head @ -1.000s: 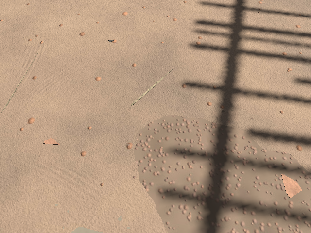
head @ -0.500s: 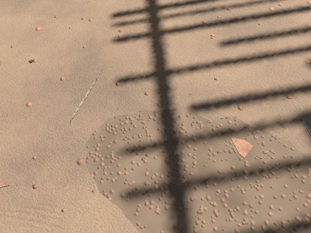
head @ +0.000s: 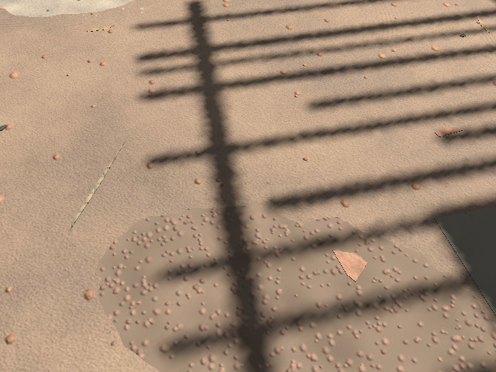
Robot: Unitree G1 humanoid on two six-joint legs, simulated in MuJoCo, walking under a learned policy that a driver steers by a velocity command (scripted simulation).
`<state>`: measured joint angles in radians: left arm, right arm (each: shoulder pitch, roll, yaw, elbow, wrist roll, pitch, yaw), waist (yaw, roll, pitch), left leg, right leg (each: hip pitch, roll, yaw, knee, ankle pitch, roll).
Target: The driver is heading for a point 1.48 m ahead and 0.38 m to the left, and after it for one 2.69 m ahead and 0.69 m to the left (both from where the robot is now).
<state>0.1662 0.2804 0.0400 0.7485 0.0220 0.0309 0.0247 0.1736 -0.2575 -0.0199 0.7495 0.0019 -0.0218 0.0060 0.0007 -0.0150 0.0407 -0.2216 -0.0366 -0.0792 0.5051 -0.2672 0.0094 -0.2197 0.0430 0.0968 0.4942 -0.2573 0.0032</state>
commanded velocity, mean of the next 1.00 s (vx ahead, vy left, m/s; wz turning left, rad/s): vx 0.20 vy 0.00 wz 0.46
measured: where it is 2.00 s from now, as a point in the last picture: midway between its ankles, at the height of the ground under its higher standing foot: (138, 343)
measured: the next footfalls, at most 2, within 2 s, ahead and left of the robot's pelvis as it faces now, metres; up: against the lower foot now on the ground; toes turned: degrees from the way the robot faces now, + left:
left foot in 0.40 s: +0.09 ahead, +0.16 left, +0.00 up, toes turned +15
right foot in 0.90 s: +0.29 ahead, +0.01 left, +0.00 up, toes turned +33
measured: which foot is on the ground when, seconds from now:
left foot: down 0.00-0.12, up 0.14-0.38, down 0.40-0.90, up 0.92-1.00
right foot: down 0.00-0.40, up 0.42-0.88, down 0.90-1.00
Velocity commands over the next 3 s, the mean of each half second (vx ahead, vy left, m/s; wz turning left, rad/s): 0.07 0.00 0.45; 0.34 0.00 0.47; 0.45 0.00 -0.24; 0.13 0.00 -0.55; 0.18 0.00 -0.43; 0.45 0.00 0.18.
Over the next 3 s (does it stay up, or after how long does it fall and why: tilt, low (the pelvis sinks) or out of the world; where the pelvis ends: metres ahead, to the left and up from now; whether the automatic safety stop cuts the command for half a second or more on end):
stays up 0.80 0.21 0.00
